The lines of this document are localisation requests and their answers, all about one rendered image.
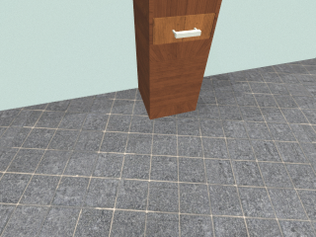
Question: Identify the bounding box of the cabinet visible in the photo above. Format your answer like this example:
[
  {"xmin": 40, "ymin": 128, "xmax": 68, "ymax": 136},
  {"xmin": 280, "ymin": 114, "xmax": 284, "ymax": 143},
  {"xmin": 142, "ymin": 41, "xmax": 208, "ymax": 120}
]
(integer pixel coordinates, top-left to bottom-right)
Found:
[{"xmin": 132, "ymin": 0, "xmax": 222, "ymax": 119}]

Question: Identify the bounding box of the handle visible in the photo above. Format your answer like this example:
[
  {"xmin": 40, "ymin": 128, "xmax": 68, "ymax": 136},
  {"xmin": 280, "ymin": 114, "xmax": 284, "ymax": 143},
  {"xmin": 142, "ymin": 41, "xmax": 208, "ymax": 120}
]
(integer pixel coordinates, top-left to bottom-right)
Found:
[{"xmin": 172, "ymin": 28, "xmax": 201, "ymax": 39}]

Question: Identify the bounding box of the drawer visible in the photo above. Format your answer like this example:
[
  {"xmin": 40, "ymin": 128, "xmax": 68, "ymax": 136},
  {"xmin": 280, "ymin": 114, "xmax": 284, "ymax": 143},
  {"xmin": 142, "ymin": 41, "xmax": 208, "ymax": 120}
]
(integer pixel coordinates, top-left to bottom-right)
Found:
[{"xmin": 152, "ymin": 13, "xmax": 215, "ymax": 45}]

